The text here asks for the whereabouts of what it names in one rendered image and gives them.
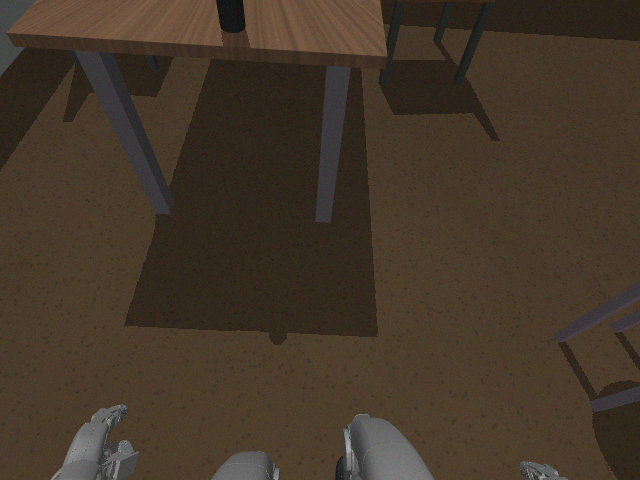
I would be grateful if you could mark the left robot arm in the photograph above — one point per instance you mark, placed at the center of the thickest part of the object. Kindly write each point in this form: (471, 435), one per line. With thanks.
(79, 470)

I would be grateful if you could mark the left robot hand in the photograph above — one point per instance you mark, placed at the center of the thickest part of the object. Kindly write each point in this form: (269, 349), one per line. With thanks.
(117, 460)

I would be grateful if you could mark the bottle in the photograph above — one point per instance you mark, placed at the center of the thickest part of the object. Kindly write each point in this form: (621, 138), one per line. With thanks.
(231, 15)

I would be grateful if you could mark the table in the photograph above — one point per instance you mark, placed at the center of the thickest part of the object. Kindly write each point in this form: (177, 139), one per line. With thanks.
(338, 34)

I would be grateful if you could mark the right robot hand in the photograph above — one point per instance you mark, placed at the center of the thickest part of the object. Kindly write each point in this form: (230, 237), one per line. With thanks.
(535, 471)

